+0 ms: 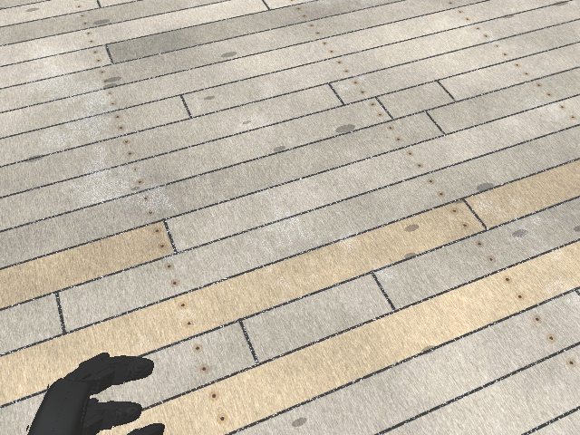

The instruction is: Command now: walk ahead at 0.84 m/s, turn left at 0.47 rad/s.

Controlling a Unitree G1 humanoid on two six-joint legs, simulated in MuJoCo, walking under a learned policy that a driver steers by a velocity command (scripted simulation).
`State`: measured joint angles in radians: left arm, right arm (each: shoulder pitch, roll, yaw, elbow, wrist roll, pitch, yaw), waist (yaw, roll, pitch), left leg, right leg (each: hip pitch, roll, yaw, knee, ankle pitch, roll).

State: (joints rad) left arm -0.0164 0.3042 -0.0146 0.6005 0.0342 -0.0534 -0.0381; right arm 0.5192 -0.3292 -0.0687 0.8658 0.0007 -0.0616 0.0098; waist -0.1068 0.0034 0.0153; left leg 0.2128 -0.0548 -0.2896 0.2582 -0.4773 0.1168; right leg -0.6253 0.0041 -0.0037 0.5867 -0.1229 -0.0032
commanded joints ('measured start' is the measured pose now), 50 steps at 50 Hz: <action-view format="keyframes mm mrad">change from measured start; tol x32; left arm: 1 509 208 94 91 4 -14 58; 50 317 -15 27 449 -24 47 75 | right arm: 1 -105 -169 -37 -43 -22 -34 -10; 50 -246 38 52 180 -11 53 -37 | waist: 1 327 69 -220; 3 191 -323 -340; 11 73 -98 -8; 22 69 269 -363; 50 105 8 34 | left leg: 1 -468 94 41 646 1076 10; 3 -833 -119 94 1185 20 -28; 19 -330 16 291 247 591 -39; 22 -65 454 -165 265 1535 213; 36 -678 151 68 44 30 -47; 50 -407 111 137 60 329 -67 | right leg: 1 840 -18 -5 38 -134 -65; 3 956 -429 946 -326 -352 -238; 8 489 -292 314 -265 561 -242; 13 338 -176 12 -325 757 -163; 19 412 -124 1 -94 458 -67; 22 277 69 12 521 -505 -9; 35 578 -5 36 -147 -114 -27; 38 243 -168 237 -347 -382 -85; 50 396 -85 125 -276 -127 -62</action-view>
